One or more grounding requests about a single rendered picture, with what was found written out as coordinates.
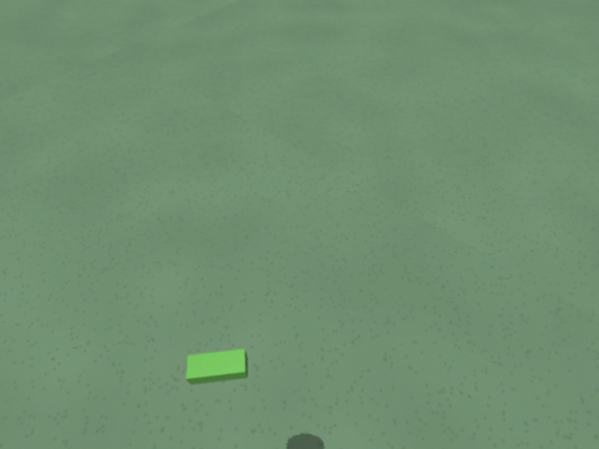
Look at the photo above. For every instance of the carton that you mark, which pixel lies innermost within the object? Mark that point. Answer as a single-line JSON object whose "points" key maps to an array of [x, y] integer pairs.
{"points": [[216, 367]]}

